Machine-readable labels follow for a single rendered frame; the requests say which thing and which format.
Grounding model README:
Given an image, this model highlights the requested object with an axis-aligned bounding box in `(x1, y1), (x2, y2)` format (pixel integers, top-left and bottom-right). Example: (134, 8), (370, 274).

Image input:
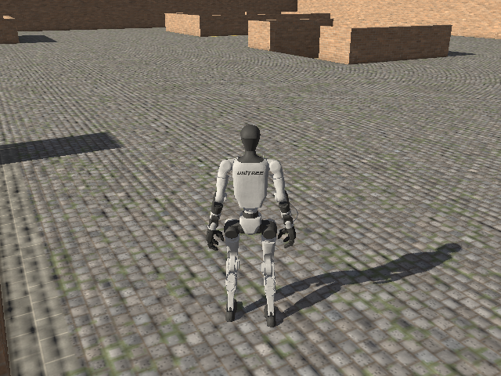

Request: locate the left robot forearm
(207, 191), (223, 230)

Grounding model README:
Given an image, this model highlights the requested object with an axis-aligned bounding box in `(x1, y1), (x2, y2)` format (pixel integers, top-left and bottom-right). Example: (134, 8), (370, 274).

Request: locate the robot left foot
(225, 299), (237, 322)

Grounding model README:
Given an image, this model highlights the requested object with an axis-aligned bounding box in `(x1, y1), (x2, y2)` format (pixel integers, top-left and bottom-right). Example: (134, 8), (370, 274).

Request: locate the robot left upper arm
(214, 158), (234, 203)

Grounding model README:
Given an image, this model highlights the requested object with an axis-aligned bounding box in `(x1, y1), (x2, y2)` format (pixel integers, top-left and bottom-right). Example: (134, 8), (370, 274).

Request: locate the right robot forearm
(279, 191), (294, 229)

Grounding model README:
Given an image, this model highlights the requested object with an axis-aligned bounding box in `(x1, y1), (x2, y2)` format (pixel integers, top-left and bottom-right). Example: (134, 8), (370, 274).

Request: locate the robot right upper arm
(267, 158), (287, 202)

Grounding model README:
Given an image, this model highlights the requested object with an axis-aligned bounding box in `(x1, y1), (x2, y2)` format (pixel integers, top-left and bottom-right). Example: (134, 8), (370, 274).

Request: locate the left robot hand
(206, 229), (224, 251)

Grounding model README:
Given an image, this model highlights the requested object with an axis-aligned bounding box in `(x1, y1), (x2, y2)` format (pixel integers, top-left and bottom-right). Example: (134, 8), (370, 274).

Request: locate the humanoid robot torso
(232, 155), (269, 235)

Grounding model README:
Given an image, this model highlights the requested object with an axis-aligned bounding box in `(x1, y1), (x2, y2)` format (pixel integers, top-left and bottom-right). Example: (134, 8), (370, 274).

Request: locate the right robot hand
(278, 226), (296, 248)

